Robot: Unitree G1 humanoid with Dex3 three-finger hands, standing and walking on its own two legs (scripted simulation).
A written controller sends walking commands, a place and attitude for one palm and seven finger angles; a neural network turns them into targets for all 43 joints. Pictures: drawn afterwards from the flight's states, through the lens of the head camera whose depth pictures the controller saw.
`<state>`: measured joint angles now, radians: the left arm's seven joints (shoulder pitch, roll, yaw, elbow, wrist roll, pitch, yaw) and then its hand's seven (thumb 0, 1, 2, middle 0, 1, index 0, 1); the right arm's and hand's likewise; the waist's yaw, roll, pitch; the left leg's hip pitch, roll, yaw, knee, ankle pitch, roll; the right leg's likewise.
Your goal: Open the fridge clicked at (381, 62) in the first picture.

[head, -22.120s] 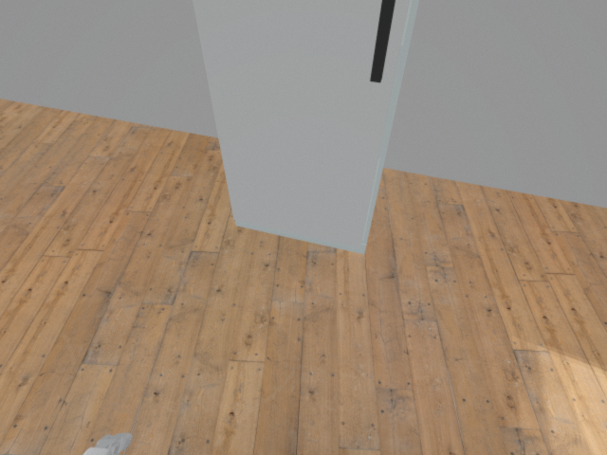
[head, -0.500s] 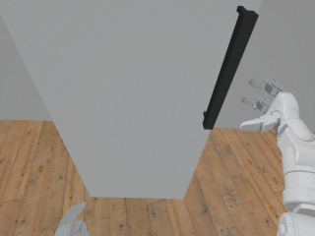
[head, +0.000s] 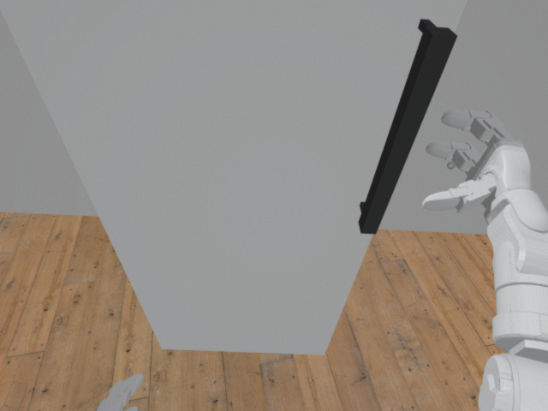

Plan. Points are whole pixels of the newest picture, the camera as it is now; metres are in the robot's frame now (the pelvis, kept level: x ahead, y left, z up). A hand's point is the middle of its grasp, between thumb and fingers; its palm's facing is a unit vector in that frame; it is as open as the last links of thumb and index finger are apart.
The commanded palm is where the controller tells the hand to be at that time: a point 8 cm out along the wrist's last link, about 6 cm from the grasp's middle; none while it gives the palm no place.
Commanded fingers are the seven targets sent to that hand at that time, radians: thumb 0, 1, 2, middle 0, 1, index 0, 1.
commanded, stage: move the hooked fingers beside the handle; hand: right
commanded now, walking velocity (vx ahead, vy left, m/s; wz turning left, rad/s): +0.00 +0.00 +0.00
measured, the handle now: (391, 144) +0.45 -0.13 +0.21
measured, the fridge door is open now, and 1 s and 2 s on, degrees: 0 0 0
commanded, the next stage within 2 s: none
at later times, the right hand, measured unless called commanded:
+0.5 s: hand (440, 181) +0.40 -0.19 +0.18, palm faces -0.02 +1.00 -0.02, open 14.0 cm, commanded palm +0.37 -0.24 +0.19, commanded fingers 0.00 0.50 -0.30 0.30 1.20 0.30 1.20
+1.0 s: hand (448, 174) +0.40 -0.20 +0.20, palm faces -0.02 +1.00 +0.01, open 14.0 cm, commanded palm +0.37 -0.25 +0.19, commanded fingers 0.00 0.50 -0.30 0.30 1.20 0.30 1.20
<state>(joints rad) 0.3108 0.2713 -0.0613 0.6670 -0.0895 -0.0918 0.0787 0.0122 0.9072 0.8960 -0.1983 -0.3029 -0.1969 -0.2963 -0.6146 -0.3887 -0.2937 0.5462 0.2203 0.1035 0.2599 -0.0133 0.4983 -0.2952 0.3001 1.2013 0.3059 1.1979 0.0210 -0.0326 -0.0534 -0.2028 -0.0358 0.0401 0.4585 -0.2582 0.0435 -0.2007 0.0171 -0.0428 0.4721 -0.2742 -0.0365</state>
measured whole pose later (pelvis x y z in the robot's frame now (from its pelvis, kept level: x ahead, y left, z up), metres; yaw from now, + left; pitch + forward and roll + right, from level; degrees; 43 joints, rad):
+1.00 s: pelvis +0.00 +0.00 +0.00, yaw +0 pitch +0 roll +0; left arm 0.28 0.27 -0.07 0.64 -0.09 -0.07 0.08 0.01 0.91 0.90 -0.20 -0.30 -0.20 -0.30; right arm -0.61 -0.38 -0.29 0.55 0.22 0.13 0.27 -0.01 0.50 -0.30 0.30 1.20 0.31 1.20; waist 0.02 -0.03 -0.05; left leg -0.22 -0.03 0.04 0.46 -0.25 0.04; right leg -0.22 0.02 -0.04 0.48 -0.27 -0.04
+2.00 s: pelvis -0.01 -0.01 +0.00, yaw +0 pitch +1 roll +0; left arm 0.25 0.26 -0.08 0.65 -0.09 -0.06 0.08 0.01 0.91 0.90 -0.20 -0.30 -0.20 -0.30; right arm -0.65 -0.38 -0.26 0.58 0.22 0.19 0.25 -0.01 0.50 -0.29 0.30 1.20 0.31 1.20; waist 0.02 -0.03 -0.06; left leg -0.22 -0.03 0.05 0.45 -0.24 0.04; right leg -0.23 0.02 -0.04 0.48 -0.26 -0.04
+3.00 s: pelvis -0.01 -0.01 +0.00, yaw -1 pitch +0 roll +0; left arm 0.21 0.25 -0.07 0.64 -0.08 -0.04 0.07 0.01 0.91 0.90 -0.20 -0.30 -0.20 -0.30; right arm -0.63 -0.28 -0.17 0.46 0.21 0.21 0.17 -0.01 0.50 -0.29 0.30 1.20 0.31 1.20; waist 0.00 -0.03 -0.04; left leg -0.22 -0.03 0.05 0.46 -0.25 0.04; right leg -0.22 0.03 -0.03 0.48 -0.26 -0.04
